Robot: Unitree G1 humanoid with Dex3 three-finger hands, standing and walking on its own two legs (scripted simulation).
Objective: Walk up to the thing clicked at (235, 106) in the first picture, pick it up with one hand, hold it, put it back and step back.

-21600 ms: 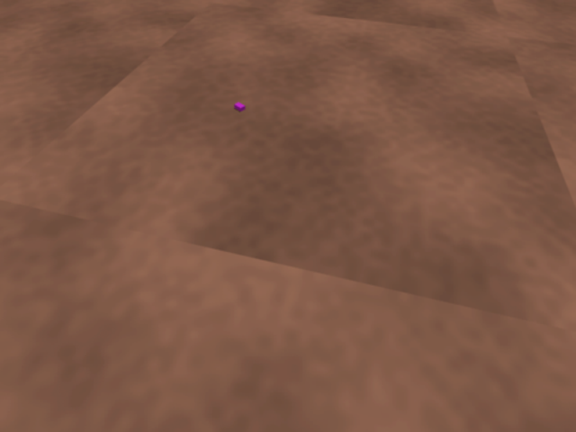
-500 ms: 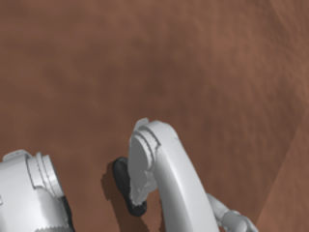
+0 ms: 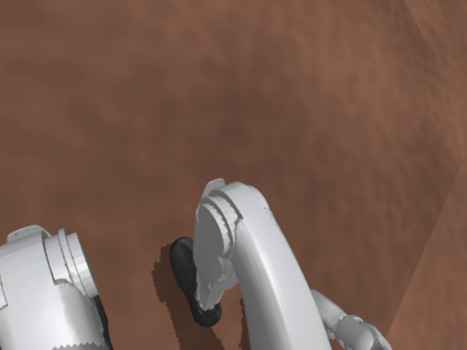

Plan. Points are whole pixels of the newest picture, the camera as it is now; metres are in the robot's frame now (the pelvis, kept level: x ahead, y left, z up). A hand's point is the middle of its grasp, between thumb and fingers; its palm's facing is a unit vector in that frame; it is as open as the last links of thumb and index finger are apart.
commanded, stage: settle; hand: left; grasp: from above
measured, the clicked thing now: out of the picture +0.43 +0.33 -0.29
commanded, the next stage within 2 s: lift in 0.80 s
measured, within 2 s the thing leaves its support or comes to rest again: leaves its support in 0.24 s
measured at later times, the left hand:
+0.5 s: hand out of the picture +0.39 +0.33 -0.19, palm faces -0.40 -0.08 -0.91, open 4.9 cm
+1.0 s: hand out of the picture +0.39 +0.32 -0.12, palm faces -0.45 -0.05 -0.89, open 4.9 cm
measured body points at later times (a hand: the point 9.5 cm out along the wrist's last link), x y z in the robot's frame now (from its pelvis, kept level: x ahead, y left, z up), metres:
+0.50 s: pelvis +0.00 +0.00 +0.01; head +0.21 +0.11 +0.39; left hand +0.41 +0.33 -0.14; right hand +0.11 -0.26 -0.08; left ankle +0.07 +0.12 -0.27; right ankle +0.11 -0.10 -0.27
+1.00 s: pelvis +0.00 -0.01 +0.04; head +0.20 +0.09 +0.43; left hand +0.40 +0.32 -0.07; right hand +0.11 -0.28 -0.07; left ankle +0.07 +0.12 -0.27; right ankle +0.11 -0.10 -0.27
